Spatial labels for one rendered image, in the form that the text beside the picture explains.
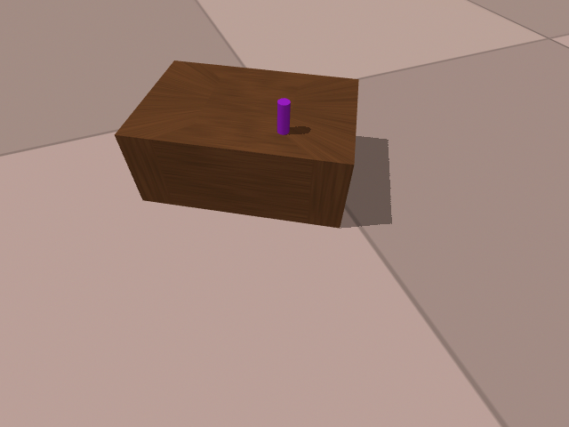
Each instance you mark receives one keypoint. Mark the can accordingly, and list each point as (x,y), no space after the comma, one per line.
(283,116)

